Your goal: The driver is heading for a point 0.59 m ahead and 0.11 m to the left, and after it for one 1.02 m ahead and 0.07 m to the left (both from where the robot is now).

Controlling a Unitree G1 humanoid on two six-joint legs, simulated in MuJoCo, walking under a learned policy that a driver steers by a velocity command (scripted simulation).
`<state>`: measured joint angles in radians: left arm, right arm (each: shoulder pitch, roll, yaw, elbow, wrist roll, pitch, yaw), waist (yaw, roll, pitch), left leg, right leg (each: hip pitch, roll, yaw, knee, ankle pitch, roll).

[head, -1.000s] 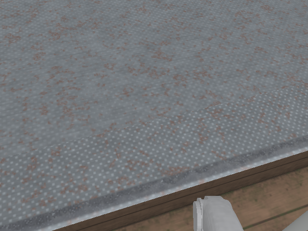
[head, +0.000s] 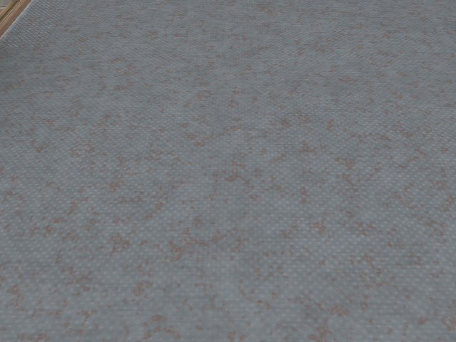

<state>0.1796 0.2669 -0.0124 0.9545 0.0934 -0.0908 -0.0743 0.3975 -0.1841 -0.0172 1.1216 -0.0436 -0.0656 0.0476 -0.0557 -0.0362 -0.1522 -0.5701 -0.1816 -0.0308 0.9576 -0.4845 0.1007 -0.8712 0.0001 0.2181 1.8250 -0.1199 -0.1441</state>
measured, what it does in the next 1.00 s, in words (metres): climbs, turning left: right foot, then left foot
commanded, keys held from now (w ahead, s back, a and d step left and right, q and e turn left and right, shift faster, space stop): w+q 0.70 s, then e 0.30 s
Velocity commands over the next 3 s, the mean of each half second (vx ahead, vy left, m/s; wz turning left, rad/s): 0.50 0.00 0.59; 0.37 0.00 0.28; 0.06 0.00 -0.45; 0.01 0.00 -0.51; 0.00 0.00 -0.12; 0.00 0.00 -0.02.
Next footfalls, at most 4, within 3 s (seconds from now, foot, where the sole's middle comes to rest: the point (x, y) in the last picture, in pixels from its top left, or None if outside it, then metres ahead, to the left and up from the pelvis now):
0.20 right None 0.27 -0.18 -0.71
0.72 left None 0.49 0.15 -0.71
1.20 right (241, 300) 0.69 -0.03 -0.71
1.70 left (178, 325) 0.62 0.16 -0.71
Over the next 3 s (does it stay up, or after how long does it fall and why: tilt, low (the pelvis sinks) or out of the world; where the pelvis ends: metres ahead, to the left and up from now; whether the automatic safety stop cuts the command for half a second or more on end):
stays up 0.57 0.03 0.05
